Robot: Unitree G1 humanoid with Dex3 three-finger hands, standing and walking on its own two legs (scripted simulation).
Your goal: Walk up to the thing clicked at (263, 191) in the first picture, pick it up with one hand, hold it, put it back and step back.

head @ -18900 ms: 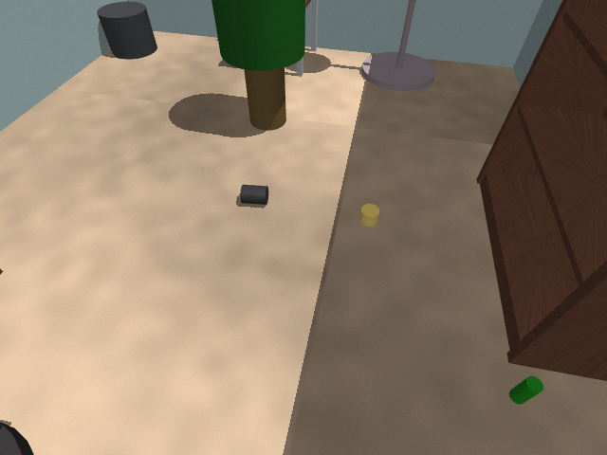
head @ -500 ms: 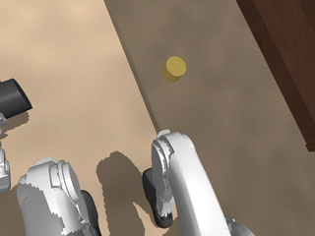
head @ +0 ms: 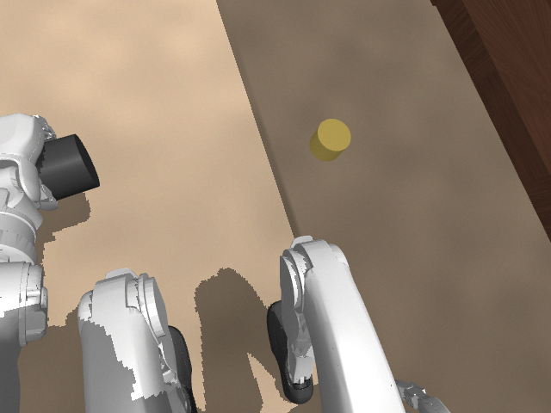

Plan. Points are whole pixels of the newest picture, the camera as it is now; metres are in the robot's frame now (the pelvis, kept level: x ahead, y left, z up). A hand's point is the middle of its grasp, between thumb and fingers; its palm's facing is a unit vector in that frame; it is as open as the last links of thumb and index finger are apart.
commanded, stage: lift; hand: left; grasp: from above
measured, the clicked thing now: (47, 173) +0.49 +0.28 -0.17
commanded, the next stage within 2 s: hold in 1.48 s
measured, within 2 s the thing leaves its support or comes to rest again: neither
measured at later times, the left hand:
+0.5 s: hand out of the picture +0.40 +0.29 +0.03, palm faces -0.39 -0.14 -0.91, open 10.8 cm
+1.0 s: hand out of the picture +0.35 +0.27 +0.22, palm faces -0.43 -0.17 -0.89, open 10.7 cm
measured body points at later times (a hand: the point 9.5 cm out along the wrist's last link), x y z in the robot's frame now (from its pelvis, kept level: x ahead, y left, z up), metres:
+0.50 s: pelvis +0.00 +0.00 +0.12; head +0.16 +0.04 +0.54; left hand +0.42 +0.30 +0.08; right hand +0.12 -0.26 +0.00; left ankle +0.08 +0.12 -0.32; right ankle +0.10 -0.11 -0.32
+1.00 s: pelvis +0.04 +0.00 +0.31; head +0.12 +0.01 +0.75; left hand +0.37 +0.28 +0.27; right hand +0.15 -0.26 +0.18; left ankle +0.08 +0.12 -0.32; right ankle +0.10 -0.11 -0.32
